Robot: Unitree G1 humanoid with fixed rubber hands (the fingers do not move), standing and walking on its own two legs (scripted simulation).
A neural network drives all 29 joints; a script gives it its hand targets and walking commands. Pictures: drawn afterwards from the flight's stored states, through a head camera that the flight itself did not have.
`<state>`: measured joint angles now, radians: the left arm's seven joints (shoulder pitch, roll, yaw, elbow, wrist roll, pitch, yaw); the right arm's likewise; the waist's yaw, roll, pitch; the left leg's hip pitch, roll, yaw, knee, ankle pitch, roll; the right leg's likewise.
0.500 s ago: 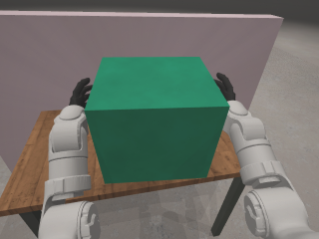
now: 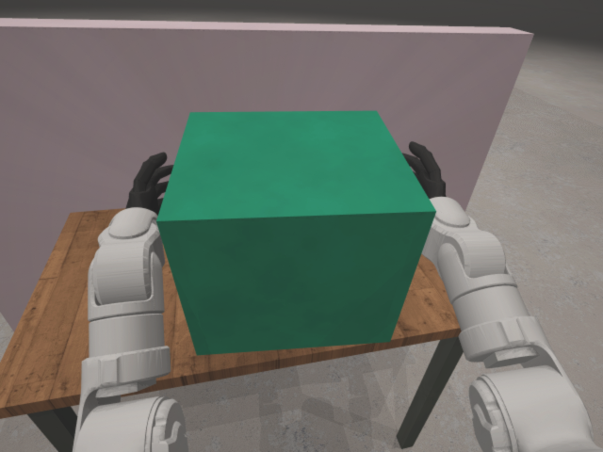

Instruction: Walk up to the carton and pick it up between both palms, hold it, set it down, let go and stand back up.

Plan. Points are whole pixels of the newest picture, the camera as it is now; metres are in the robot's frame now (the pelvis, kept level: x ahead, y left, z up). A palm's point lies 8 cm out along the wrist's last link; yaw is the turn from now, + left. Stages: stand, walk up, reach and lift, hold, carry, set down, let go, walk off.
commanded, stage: hold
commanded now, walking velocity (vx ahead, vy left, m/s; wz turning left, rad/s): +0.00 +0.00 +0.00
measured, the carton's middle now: (290, 227) +0.38 +0.01 +0.18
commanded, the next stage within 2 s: none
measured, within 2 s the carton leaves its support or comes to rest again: neither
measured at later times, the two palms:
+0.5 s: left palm (145, 214) +0.35 +0.18 +0.22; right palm (428, 202) +0.36 -0.17 +0.23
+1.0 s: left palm (144, 215) +0.35 +0.18 +0.22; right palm (428, 202) +0.36 -0.17 +0.23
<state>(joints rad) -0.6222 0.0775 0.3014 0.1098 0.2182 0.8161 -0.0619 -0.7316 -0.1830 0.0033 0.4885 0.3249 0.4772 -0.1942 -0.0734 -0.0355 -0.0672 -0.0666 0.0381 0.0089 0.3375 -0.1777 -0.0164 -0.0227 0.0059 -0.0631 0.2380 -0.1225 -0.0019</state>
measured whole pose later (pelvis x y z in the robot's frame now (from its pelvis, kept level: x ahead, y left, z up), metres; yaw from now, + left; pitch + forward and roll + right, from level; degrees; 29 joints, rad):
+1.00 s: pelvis -0.01 +0.00 +0.00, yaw +0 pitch -5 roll -1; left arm -0.64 0.08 0.31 0.16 0.22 0.80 -0.06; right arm -0.76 -0.17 -0.02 0.53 0.29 0.48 -0.18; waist -0.07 -0.03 -0.08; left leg -0.08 0.03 0.01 0.33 -0.17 -0.01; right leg -0.04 0.00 -0.06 0.25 -0.12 0.00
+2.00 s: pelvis -0.01 +0.00 +0.00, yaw +0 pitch -5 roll -1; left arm -0.64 0.08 0.32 0.15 0.22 0.81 -0.06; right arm -0.75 -0.16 -0.03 0.52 0.29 0.49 -0.18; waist -0.07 -0.03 -0.07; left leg -0.08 0.03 0.01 0.34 -0.17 -0.01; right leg -0.04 0.00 -0.06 0.25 -0.12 0.00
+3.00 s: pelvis +0.00 +0.00 +0.00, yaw +1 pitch -8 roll -1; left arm -0.71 0.05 0.36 0.29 0.31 0.52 -0.12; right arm -0.69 -0.07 -0.16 0.65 0.07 0.12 -0.11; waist -0.04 -0.06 0.04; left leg -0.01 0.03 -0.01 0.32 -0.18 -0.01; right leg 0.03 0.00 -0.07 0.24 -0.14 0.00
